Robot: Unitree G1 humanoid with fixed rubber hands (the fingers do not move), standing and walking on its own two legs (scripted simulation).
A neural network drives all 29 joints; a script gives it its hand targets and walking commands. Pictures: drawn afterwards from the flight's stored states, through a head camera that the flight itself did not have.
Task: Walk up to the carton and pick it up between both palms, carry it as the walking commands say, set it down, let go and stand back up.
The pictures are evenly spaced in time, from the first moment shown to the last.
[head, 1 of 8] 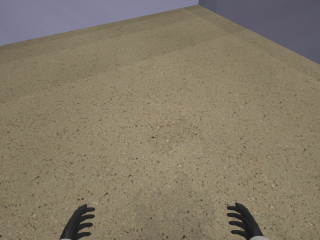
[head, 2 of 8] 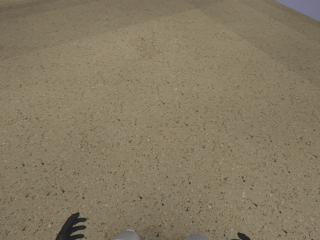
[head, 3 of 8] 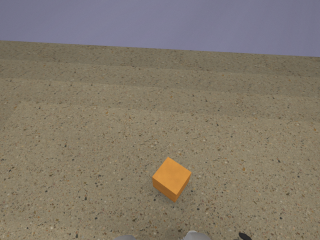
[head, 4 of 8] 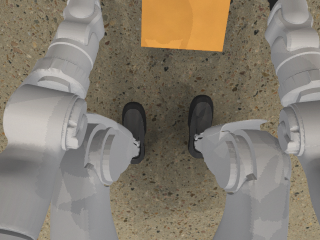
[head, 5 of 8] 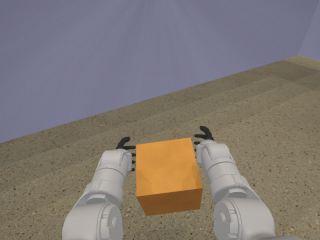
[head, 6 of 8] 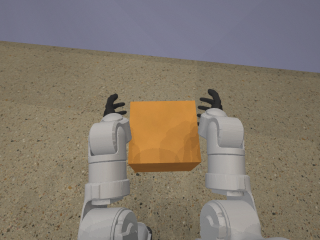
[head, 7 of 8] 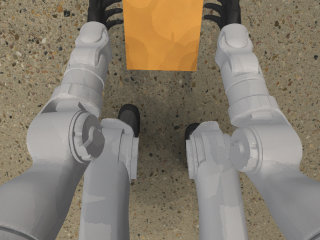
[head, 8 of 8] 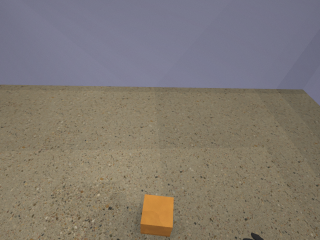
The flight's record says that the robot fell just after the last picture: no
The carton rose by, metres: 0.71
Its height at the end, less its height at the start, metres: +0.00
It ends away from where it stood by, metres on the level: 0.86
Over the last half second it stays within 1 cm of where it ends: yes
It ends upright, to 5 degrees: yes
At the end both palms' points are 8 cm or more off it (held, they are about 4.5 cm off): yes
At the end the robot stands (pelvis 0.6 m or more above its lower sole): yes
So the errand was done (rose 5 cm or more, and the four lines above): yes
